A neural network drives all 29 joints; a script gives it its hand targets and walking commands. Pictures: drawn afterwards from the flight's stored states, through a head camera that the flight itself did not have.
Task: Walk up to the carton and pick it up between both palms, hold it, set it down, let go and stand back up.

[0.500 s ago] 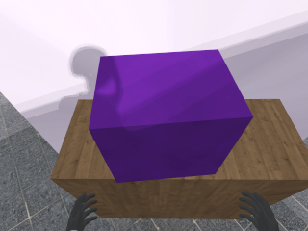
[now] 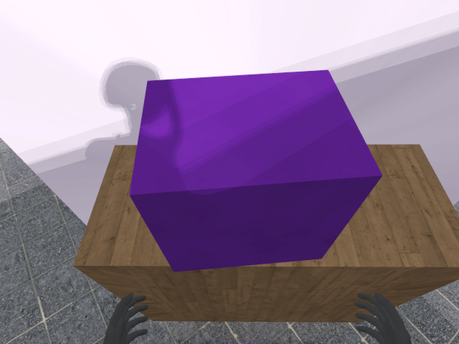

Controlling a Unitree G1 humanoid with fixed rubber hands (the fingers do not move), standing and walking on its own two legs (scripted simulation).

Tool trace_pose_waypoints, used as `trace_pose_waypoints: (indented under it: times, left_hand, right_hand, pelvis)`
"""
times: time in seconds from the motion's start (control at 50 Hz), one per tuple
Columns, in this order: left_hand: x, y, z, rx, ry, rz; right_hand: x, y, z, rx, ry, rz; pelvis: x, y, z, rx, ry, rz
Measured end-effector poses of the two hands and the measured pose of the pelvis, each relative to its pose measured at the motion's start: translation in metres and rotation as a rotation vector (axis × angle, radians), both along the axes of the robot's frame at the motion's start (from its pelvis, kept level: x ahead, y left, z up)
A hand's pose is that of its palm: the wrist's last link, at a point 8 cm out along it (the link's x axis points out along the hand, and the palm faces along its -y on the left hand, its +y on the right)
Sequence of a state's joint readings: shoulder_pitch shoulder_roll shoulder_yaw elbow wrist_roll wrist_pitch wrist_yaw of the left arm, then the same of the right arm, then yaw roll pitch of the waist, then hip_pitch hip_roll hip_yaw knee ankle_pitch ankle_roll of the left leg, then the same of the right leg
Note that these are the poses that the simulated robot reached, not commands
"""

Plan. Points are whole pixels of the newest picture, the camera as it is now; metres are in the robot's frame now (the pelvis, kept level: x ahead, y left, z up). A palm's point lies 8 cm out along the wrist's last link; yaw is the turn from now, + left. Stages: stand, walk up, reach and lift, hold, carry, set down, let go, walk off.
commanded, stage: let go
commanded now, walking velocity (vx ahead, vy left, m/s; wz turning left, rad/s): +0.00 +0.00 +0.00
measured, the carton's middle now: (244, 179) +0.40 +0.00 +0.05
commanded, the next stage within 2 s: stand in 0.20 s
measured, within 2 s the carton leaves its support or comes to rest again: neither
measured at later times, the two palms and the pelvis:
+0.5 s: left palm out of the picture +0.11 +0.26 -0.10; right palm out of the picture +0.12 -0.25 -0.09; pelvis -0.02 +0.01 +0.00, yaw +0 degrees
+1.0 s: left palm out of the picture +0.07 +0.28 -0.11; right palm out of the picture +0.06 -0.24 -0.09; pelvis -0.04 +0.02 -0.01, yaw +0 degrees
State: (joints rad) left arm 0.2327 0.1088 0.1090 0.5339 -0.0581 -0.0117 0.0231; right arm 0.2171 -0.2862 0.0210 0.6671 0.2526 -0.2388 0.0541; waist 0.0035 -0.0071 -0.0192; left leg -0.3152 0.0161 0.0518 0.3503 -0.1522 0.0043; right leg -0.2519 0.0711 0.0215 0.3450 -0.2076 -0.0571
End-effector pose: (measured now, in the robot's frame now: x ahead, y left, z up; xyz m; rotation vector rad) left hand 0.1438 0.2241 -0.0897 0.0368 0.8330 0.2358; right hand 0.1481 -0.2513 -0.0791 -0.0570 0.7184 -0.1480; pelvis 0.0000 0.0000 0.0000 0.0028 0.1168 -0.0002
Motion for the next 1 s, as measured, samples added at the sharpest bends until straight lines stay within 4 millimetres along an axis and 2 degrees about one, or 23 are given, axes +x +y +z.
trace_pose_waypoints:
  times: [0.22, 0.38, 0.6, 0.72, 0.88, 1.0]
  left_hand:
    - [-0.001, 0.002, -0.002, 0.007, 0.007, -0.011]
    - [-0.018, 0.020, -0.006, 0.047, 0.039, -0.022]
    - [-0.043, 0.037, -0.009, 0.063, 0.026, -0.022]
    - [-0.052, 0.042, -0.011, 0.053, 0.013, -0.025]
    - [-0.067, 0.049, -0.017, 0.041, 0.037, -0.026]
    - [-0.077, 0.052, -0.020, 0.044, 0.063, -0.025]
  right_hand:
    - [-0.002, 0.003, -0.003, -0.032, 0.022, 0.026]
    - [-0.021, 0.002, -0.013, -0.111, 0.152, 0.056]
    - [-0.040, 0.008, -0.006, -0.122, 0.113, 0.046]
    - [-0.057, 0.013, -0.004, -0.131, 0.112, 0.040]
    - [-0.080, 0.016, -0.008, -0.138, 0.148, 0.029]
    - [-0.085, 0.016, -0.009, -0.138, 0.158, 0.026]
  pelvis:
    - [-0.001, 0.002, 0.000, -0.002, -0.005, 0.000]
    - [-0.008, 0.004, -0.002, -0.005, -0.030, -0.001]
    - [-0.029, 0.012, -0.005, -0.015, -0.077, -0.001]
    - [-0.037, 0.018, -0.006, -0.023, -0.096, -0.001]
    - [-0.042, 0.024, -0.006, -0.030, -0.105, 0.000]
    - [-0.043, 0.024, -0.006, -0.031, -0.106, -0.001]
